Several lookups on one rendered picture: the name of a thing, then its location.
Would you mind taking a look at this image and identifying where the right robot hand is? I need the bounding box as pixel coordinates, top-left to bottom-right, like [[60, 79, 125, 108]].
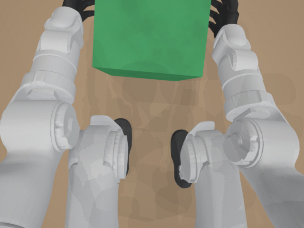
[[208, 0, 239, 38]]

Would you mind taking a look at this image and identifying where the robot left upper arm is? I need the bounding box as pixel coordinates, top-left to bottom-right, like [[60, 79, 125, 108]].
[[0, 100, 80, 228]]

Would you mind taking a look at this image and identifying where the carton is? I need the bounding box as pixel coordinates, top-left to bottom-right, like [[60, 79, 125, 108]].
[[92, 0, 211, 81]]

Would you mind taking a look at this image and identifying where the robot right foot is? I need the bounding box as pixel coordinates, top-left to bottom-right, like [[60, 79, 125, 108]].
[[171, 130, 192, 188]]

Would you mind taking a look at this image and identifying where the left robot hand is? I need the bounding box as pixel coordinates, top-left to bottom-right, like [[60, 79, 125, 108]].
[[62, 0, 95, 22]]

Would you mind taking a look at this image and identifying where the robot right upper arm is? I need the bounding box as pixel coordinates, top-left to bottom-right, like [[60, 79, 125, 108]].
[[223, 117, 304, 228]]

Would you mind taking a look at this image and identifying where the left robot forearm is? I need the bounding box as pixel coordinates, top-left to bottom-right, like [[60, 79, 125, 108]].
[[0, 7, 84, 144]]

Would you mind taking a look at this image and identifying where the right robot forearm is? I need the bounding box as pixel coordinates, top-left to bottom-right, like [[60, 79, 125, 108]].
[[212, 24, 289, 124]]

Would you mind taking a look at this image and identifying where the left robot shin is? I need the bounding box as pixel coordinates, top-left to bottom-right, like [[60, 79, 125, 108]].
[[68, 115, 124, 170]]

